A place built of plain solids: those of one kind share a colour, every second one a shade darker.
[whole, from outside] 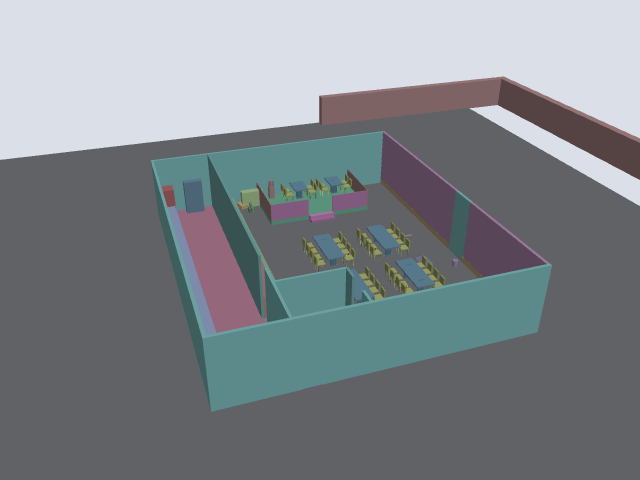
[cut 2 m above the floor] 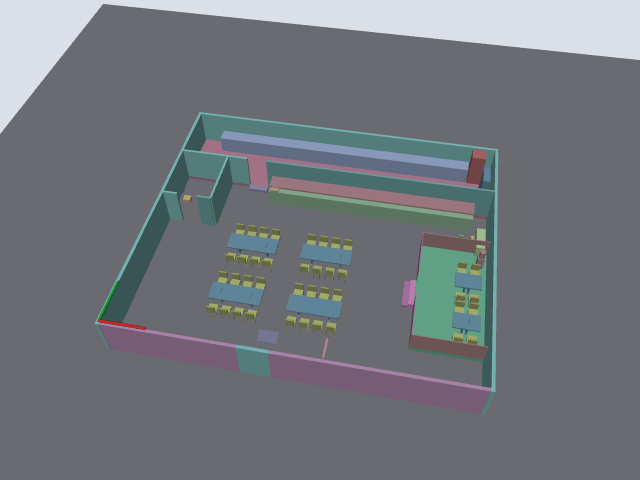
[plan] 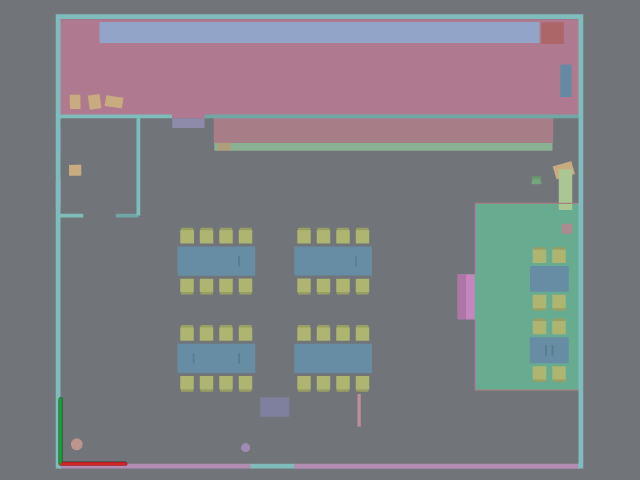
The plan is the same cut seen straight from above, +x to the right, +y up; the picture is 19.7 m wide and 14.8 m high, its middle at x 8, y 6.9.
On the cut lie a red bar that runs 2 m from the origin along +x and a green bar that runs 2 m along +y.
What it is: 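A works or school canteen of the 2010s to 2020s; 16.0 x 13.7 m, ceiling 3.4 m, a street door 0.95 x 2.1 m in the glazed front; tables 0.75 m, chairs 0.45 m, bar tops 1.06 m, a counter 1.0 m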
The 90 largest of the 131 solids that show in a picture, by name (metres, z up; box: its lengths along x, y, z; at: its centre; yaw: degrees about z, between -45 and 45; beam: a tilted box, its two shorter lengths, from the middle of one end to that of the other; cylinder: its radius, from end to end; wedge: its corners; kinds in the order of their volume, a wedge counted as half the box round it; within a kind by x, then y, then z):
{
 "street_hedge_1": {"box": [39.8, 0.6, 2.25], "at": [7.99, -16.3, 1.07]},
 "street_hedge_2": {"box": [0.6, 16.6, 2.25], "at": [27.59, -8.3, 1.07]},
 "wall_1": {"box": [0.15, 7.95, 3.43], "at": [-0.07, 3.83, 1.67]},
 "wall_2": {"box": [0.15, 3.3, 3.43], "at": [-0.07, 9.15, 1.67]},
 "wall_3": {"box": [0.15, 3.36, 3.43], "at": [-0.07, 12.18, 1.67]},
 "wall_4": {"box": [0.7, 0.12, 3.43], "at": [0.35, 7.65, 1.67]},
 "wall_5": {"box": [3.44, 0.12, 3.43], "at": [1.72, 10.71, 1.67]},
 "wall_6": {"box": [0.7, 0.12, 3.43], "at": [2.05, 7.65, 1.67]},
 "wall_7": {"box": [0.12, 3.06, 3.43], "at": [2.4, 9.18, 1.67]},
 "wall_8": {"box": [1.5, 0.15, 3.43], "at": [6.61, -0.07, 1.67]},
 "wall_9": {"box": [16.27, 0.15, 3.43], "at": [7.99, 13.79, 1.67]},
 "wall_10": {"box": [11.53, 0.12, 3.43], "at": [10.21, 10.71, 1.67]},
 "wall_11": {"box": [0.15, 14.01, 3.43], "at": [16.05, 6.86, 1.67]},
 "zone_back_1": {"box": [15.97, 3.06, 0.22], "at": [7.99, 12.18, 0.06]},
 "back_worktop_1": {"box": [13.57, 0.65, 0.95], "at": [7.99, 13.3, 0.59]},
 "counter_1": {"box": [10.43, 0.7, 1.05], "at": [9.96, 10.3, 0.47]},
 "window_wall_1": {"box": [6.0, 0.15, 3.43], "at": [3.0, -0.07, 1.67]},
 "window_wall_2": {"box": [8.77, 0.15, 3.43], "at": [11.59, -0.07, 1.67]},
 "dais_1": {"box": [3.2, 5.8, 0.35], "at": [14.37, 5.15, 0.12]},
 "tray_rail_1": {"box": [10.43, 0.3, 0.94], "at": [9.96, 9.8, 0.42]},
 "back_fridge_1": {"box": [0.7, 0.68, 1.9], "at": [15.17, 13.28, 1.07]},
 "meeting_table_1": {"box": [2.4, 0.9, 0.07], "at": [4.8, 3.25, 0.71]},
 "meeting_table_2": {"box": [2.4, 0.9, 0.07], "at": [4.8, 6.25, 0.71]},
 "meeting_table_3": {"box": [2.4, 0.9, 0.07], "at": [8.41, 3.25, 0.71]},
 "meeting_table_4": {"box": [2.4, 0.9, 0.07], "at": [8.41, 6.25, 0.71]},
 "meeting_table_5": {"box": [1.2, 0.8, 0.07], "at": [15.07, 3.5, 1.01]},
 "meeting_table_6": {"box": [1.2, 0.8, 0.07], "at": [15.07, 5.7, 1.01]},
 "shelf_1": {"box": [0.35, 1.0, 1.95], "at": [15.59, 11.81, 1.09]},
 "recycling_station_1": {"box": [0.42, 1.26, 1.0], "at": [15.57, 8.45, 0.45]},
 "side_chair_1": {"box": [0.38, 0.08, 0.38], "at": [3.9, 2.26, 0.65]},
 "side_chair_2": {"box": [0.38, 0.08, 0.38], "at": [3.9, 4.24, 0.65]},
 "side_chair_3": {"box": [0.38, 0.08, 0.38], "at": [3.9, 5.26, 0.65]},
 "side_chair_4": {"box": [0.38, 0.08, 0.38], "at": [3.9, 7.24, 0.65]},
 "side_chair_5": {"box": [0.38, 0.08, 0.38], "at": [4.5, 2.26, 0.65]},
 "side_chair_6": {"box": [0.38, 0.08, 0.38], "at": [4.5, 4.24, 0.65]},
 "side_chair_7": {"box": [0.38, 0.08, 0.38], "at": [4.5, 5.26, 0.65]},
 "side_chair_8": {"box": [0.38, 0.08, 0.38], "at": [4.5, 7.24, 0.65]},
 "side_chair_9": {"box": [0.38, 0.08, 0.38], "at": [5.1, 2.26, 0.65]},
 "side_chair_10": {"box": [0.38, 0.08, 0.38], "at": [5.1, 4.24, 0.65]},
 "side_chair_11": {"box": [0.38, 0.08, 0.38], "at": [5.1, 5.26, 0.65]},
 "side_chair_12": {"box": [0.38, 0.08, 0.38], "at": [5.1, 7.24, 0.65]},
 "side_chair_13": {"box": [0.38, 0.08, 0.38], "at": [5.7, 2.26, 0.65]},
 "side_chair_14": {"box": [0.38, 0.08, 0.38], "at": [5.7, 4.24, 0.65]},
 "side_chair_15": {"box": [0.38, 0.08, 0.38], "at": [5.7, 5.26, 0.65]},
 "side_chair_16": {"box": [0.38, 0.08, 0.38], "at": [5.7, 7.24, 0.65]},
 "side_chair_17": {"box": [0.38, 0.08, 0.38], "at": [7.51, 2.26, 0.65]},
 "side_chair_18": {"box": [0.38, 0.08, 0.38], "at": [7.51, 4.24, 0.65]},
 "side_chair_19": {"box": [0.38, 0.08, 0.38], "at": [7.51, 5.26, 0.65]},
 "side_chair_20": {"box": [0.38, 0.08, 0.38], "at": [7.51, 7.24, 0.65]},
 "side_chair_21": {"box": [0.38, 0.08, 0.38], "at": [8.11, 2.26, 0.65]},
 "side_chair_22": {"box": [0.38, 0.08, 0.38], "at": [8.11, 4.24, 0.65]},
 "side_chair_23": {"box": [0.38, 0.08, 0.38], "at": [8.11, 5.26, 0.65]},
 "side_chair_24": {"box": [0.38, 0.08, 0.38], "at": [8.11, 7.24, 0.65]},
 "side_chair_25": {"box": [0.38, 0.08, 0.38], "at": [8.71, 2.26, 0.65]},
 "side_chair_26": {"box": [0.38, 0.08, 0.38], "at": [8.71, 4.24, 0.65]},
 "side_chair_27": {"box": [0.38, 0.08, 0.38], "at": [8.71, 5.26, 0.65]},
 "side_chair_28": {"box": [0.38, 0.08, 0.38], "at": [8.71, 7.24, 0.65]},
 "side_chair_29": {"box": [0.38, 0.08, 0.38], "at": [9.31, 2.26, 0.65]},
 "side_chair_30": {"box": [0.38, 0.08, 0.38], "at": [9.31, 4.24, 0.65]},
 "side_chair_31": {"box": [0.38, 0.08, 0.38], "at": [9.31, 5.26, 0.65]},
 "side_chair_32": {"box": [0.38, 0.08, 0.38], "at": [9.31, 7.24, 0.65]},
 "side_chair_33": {"box": [0.38, 0.08, 0.38], "at": [14.77, 2.56, 0.95]},
 "side_chair_34": {"box": [0.38, 0.08, 0.38], "at": [14.77, 4.44, 0.95]},
 "side_chair_35": {"box": [0.38, 0.08, 0.38], "at": [14.77, 4.76, 0.95]},
 "side_chair_36": {"box": [0.38, 0.08, 0.38], "at": [14.77, 6.64, 0.95]},
 "side_chair_37": {"box": [0.38, 0.08, 0.38], "at": [15.37, 2.56, 0.95]},
 "side_chair_38": {"box": [0.38, 0.08, 0.38], "at": [15.37, 4.44, 0.95]},
 "side_chair_39": {"box": [0.38, 0.08, 0.38], "at": [15.37, 4.76, 0.95]},
 "side_chair_40": {"box": [0.38, 0.08, 0.38], "at": [15.37, 6.64, 0.95]},
 "counter_top_1": {"box": [10.47, 0.78, 0.04], "at": [9.96, 10.28, 1.02]},
 "box_cardboard_1": {"box": [0.38, 0.34, 0.26], "at": [0.45, 9.05, 0.08], "yaw": 0.7},
 "box_cardboard_2": {"box": [0.33, 0.44, 0.37], "at": [0.45, 11.16, 0.31], "yaw": 1.0},
 "box_cardboard_3": {"box": [0.36, 0.44, 0.45], "at": [1.05, 11.16, 0.34], "yaw": 7.8},
 "box_cardboard_4": {"box": [0.54, 0.33, 0.31], "at": [1.65, 11.16, 0.27], "yaw": -8.5},
 "box_cardboard_5": {"box": [0.6, 0.42, 0.26], "at": [15.52, 9.05, 0.08], "yaw": 16.1},
 "stallriser_1": {"box": [6.0, 0.05, 0.35], "at": [3.0, -0.02, 0.12]},
 "stallriser_2": {"box": [8.77, 0.05, 0.35], "at": [11.59, -0.02, 0.12]},
 "dais_rail_end_1": {"box": [3.2, 0.04, 1.0], "at": [14.37, 2.27, 0.75]},
 "dais_rail_end_2": {"box": [3.2, 0.04, 1.0], "at": [14.37, 8.03, 0.75]},
 "dais_steps_1": {"box": [0.27, 1.4, 0.2], "at": [12.37, 5.15, 0.05]},
 "dais_steps_2": {"box": [0.27, 1.4, 0.35], "at": [12.63, 5.15, 0.12]},
 "dais_rail_front_1": {"box": [0.04, 2.2, 1.0], "at": [12.79, 3.35, 0.75]},
 "dais_rail_front_2": {"box": [0.04, 2.2, 1.0], "at": [12.79, 6.95, 0.75]},
 "water_cooler_1": {"box": [0.33, 0.31, 1.03], "at": [15.62, 7.25, 0.47]},
 "water_cooler_2": {"cylinder": 0.14, "from": [15.62, 7.25, 0.98], "to": [15.62, 7.25, 1.4]},
 "back_step_1": {"box": [1.0, 0.3, 0.22], "at": [3.94, 10.5, 0.06]},
 "plant_pot_1": {"cylinder": 0.18, "from": [0.5, 0.6, 0.0], "to": [0.5, 0.6, 0.38]},
 "door_mat_1": {"box": [0.9, 0.6, 0.07], "at": [6.61, 1.75, -0.02]},
 "bin_waste_1": {"cylinder": 0.14, "from": [5.71, 0.5, 0.0], "to": [5.71, 0.5, 0.31]},
 "tray_stack_1": {"box": [0.42, 0.3, 0.1], "at": [5.04, 9.8, 0.94]}
}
